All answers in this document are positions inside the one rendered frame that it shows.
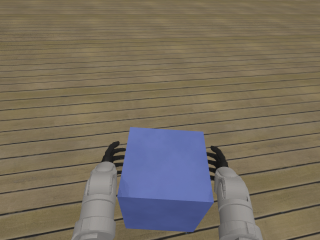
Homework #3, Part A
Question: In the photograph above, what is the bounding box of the left robot forearm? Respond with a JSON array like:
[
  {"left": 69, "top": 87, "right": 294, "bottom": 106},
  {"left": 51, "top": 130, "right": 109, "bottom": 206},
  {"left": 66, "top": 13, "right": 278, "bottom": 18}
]
[{"left": 71, "top": 161, "right": 117, "bottom": 240}]

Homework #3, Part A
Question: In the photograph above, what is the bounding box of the robot right hand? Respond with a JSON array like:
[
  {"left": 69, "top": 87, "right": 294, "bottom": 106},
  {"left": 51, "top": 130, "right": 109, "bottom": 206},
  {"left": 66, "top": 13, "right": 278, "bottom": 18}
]
[{"left": 206, "top": 146, "right": 228, "bottom": 181}]

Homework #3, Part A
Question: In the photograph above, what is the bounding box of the carton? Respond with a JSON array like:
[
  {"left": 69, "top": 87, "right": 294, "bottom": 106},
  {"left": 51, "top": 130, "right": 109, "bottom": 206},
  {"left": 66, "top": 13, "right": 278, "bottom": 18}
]
[{"left": 117, "top": 127, "right": 214, "bottom": 232}]

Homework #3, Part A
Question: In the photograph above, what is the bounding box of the robot left hand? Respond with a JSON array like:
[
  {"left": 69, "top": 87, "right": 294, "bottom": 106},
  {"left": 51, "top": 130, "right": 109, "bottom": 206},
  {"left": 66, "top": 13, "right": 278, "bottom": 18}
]
[{"left": 101, "top": 141, "right": 126, "bottom": 175}]

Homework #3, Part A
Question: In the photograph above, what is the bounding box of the right robot forearm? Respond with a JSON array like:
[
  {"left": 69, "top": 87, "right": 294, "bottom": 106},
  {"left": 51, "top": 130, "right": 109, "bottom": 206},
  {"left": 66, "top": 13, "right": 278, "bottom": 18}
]
[{"left": 214, "top": 166, "right": 263, "bottom": 240}]

